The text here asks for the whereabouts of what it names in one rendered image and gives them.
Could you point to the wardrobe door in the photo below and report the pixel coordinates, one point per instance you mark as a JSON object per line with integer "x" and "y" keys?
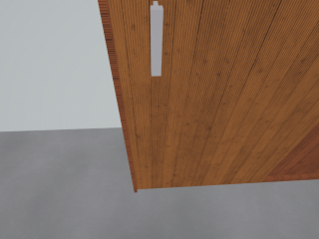
{"x": 237, "y": 91}
{"x": 303, "y": 158}

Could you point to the handle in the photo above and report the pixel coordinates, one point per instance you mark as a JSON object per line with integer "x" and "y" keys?
{"x": 156, "y": 38}

